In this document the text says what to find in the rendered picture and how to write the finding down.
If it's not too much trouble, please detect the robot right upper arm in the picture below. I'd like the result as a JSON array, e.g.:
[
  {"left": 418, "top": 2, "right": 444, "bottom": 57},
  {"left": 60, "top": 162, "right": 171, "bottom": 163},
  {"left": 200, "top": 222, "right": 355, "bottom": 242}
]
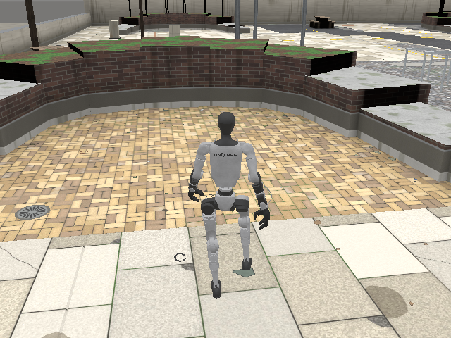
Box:
[{"left": 241, "top": 142, "right": 259, "bottom": 183}]

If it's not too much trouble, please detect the humanoid robot head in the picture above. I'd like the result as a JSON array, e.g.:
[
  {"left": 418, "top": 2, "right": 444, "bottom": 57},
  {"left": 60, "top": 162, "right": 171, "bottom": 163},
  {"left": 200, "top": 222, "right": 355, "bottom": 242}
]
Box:
[{"left": 214, "top": 112, "right": 238, "bottom": 146}]

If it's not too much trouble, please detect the left robot forearm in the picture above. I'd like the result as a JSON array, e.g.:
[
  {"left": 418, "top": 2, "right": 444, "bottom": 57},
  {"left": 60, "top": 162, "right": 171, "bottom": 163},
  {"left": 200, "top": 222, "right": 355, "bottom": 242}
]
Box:
[{"left": 188, "top": 169, "right": 200, "bottom": 192}]

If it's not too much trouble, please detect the right robot forearm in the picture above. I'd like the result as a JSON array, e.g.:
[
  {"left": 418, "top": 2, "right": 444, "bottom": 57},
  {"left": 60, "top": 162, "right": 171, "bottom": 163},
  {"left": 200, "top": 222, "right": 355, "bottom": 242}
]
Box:
[{"left": 252, "top": 172, "right": 268, "bottom": 210}]

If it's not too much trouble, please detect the humanoid robot torso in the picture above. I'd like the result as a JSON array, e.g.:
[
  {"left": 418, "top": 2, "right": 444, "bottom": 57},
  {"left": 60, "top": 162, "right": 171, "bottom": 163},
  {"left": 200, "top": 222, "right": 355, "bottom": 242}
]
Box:
[{"left": 209, "top": 139, "right": 242, "bottom": 211}]

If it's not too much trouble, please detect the robot left upper arm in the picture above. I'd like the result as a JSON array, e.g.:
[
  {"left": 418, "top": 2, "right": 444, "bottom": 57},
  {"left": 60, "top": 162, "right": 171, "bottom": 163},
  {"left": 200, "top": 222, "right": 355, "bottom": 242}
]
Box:
[{"left": 192, "top": 142, "right": 211, "bottom": 180}]

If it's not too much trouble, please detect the left robot hand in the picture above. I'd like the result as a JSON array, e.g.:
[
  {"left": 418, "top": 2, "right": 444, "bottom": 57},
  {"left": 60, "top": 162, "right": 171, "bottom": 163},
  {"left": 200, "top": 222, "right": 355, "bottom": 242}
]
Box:
[{"left": 188, "top": 189, "right": 204, "bottom": 202}]

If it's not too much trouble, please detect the right robot hand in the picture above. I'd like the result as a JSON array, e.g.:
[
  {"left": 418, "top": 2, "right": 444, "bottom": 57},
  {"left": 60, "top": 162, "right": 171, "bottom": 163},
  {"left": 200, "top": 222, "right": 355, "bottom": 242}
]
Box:
[{"left": 254, "top": 208, "right": 270, "bottom": 230}]

